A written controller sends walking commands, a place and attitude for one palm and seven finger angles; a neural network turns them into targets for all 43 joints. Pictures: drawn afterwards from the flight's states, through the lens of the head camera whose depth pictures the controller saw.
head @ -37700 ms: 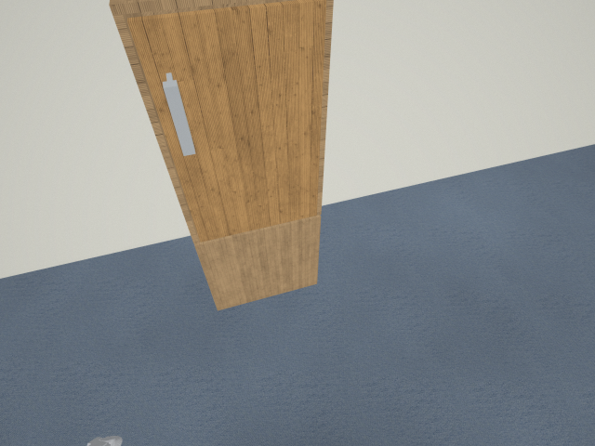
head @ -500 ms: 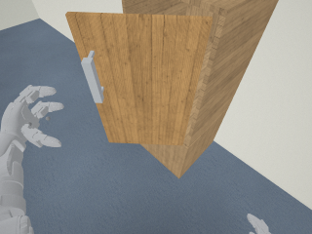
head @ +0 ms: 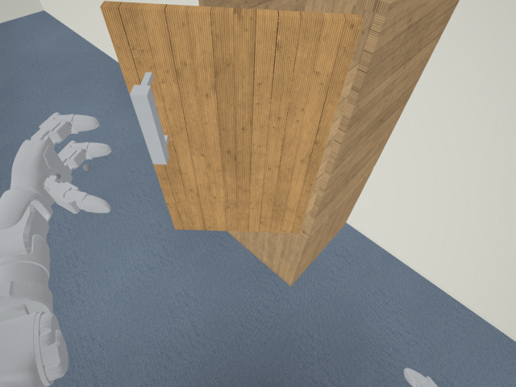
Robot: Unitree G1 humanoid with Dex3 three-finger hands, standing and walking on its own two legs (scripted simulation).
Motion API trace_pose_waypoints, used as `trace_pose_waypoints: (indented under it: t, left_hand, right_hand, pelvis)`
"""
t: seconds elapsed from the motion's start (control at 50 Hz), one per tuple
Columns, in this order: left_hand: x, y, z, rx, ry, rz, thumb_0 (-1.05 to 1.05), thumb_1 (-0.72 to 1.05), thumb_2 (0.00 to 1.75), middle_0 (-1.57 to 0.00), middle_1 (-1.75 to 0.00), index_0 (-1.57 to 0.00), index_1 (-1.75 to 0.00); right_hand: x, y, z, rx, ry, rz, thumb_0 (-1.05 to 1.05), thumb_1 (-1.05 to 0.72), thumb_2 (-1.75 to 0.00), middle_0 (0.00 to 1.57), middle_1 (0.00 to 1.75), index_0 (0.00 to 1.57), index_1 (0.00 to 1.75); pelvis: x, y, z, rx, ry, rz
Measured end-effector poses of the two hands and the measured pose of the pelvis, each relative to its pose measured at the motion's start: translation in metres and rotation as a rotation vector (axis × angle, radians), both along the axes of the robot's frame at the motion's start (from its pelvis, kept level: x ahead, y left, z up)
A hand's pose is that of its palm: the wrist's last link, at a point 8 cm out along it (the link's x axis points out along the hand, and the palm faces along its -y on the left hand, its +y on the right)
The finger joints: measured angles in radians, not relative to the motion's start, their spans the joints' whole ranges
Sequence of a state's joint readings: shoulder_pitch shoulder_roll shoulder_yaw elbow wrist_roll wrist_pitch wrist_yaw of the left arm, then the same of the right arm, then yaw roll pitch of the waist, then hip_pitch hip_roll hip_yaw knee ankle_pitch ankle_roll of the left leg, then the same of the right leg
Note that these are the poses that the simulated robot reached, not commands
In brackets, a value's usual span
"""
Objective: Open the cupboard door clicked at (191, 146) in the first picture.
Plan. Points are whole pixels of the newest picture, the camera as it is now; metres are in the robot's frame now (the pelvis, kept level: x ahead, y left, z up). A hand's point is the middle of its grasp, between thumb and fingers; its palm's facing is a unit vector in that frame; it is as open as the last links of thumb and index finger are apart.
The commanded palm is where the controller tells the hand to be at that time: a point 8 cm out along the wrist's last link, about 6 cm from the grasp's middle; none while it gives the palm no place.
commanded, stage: move the hooked fingers beside the handle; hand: left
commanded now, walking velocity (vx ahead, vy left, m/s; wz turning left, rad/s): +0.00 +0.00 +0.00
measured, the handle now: (154, 120) +0.52 +0.19 +0.11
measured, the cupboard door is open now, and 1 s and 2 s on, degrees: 42 42 42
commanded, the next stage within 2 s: slide the fingers in behind the handle in 1.34 s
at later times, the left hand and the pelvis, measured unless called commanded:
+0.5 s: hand (104, 142) +0.46 +0.25 +0.12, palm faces +0.01 -1.00 +0.01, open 14.0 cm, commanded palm +0.44 +0.30 +0.11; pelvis +0.00 +0.00 -0.01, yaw -1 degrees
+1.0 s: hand (106, 139) +0.47 +0.26 +0.11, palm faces -0.02 -1.00 +0.01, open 14.0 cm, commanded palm +0.45 +0.30 +0.10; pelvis +0.01 +0.00 -0.01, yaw -1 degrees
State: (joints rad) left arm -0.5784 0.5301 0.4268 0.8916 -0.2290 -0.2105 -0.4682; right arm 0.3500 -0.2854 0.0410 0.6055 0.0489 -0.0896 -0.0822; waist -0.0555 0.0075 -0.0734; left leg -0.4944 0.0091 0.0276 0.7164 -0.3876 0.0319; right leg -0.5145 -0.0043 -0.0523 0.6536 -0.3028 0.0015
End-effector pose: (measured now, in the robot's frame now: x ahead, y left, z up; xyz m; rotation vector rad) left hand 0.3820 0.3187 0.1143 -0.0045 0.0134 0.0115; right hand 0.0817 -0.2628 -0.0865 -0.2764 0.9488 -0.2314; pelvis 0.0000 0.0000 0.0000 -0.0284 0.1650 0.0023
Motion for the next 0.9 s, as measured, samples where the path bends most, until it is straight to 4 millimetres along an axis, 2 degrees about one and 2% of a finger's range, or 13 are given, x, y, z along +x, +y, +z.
trace_pose_waypoints:
  t: [0.16, 0.38, 0.62, 0.76, 0.9]
  left_hand:
    - [0.017, -0.003, -0.001, -0.003, 0.006, -0.004, -0.01, -0.50, 0.30, -0.30, -1.20, -0.30, -1.20]
    - [0.042, -0.010, 0.001, 0.000, 0.002, -0.011, -0.01, -0.50, 0.30, -0.30, -1.20, -0.30, -1.20]
    - [0.063, -0.010, 0.002, 0.001, 0.003, -0.009, -0.01, -0.50, 0.30, -0.30, -1.20, -0.30, -1.20]
    - [0.068, -0.004, -0.008, -0.007, 0.029, -0.011, -0.01, -0.50, 0.30, -0.30, -1.20, -0.30, -1.20]
    - [0.068, -0.001, -0.008, -0.005, -0.008, -0.015, -0.01, -0.50, 0.30, -0.30, -1.20, -0.30, -1.20]
  right_hand:
    - [-0.015, 0.002, -0.005, -0.001, 0.064, -0.017, 0.01, -0.90, -0.90, 0.20, 0.30, 0.21, 0.30]
    - [-0.048, -0.004, -0.011, -0.010, 0.174, -0.067, 0.01, -0.90, -0.90, 0.20, 0.30, 0.21, 0.30]
    - [-0.080, -0.011, -0.012, -0.027, 0.273, -0.120, 0.01, -0.90, -0.90, 0.20, 0.30, 0.21, 0.30]
    - [-0.087, -0.013, -0.010, -0.033, 0.303, -0.137, 0.01, -0.90, -0.90, 0.20, 0.30, 0.21, 0.30]
    - [-0.082, -0.011, -0.011, -0.032, 0.316, -0.135, 0.01, -0.90, -0.90, 0.20, 0.30, 0.21, 0.30]
  pelvis:
    - [-0.001, 0.003, -0.002, -0.003, 0.017, -0.001]
    - [-0.002, 0.003, -0.004, -0.005, 0.045, -0.006]
    - [-0.004, -0.001, -0.008, -0.009, 0.079, -0.014]
    - [-0.003, -0.001, -0.009, -0.010, 0.099, -0.022]
    - [0.002, 0.001, -0.010, -0.015, 0.108, -0.020]
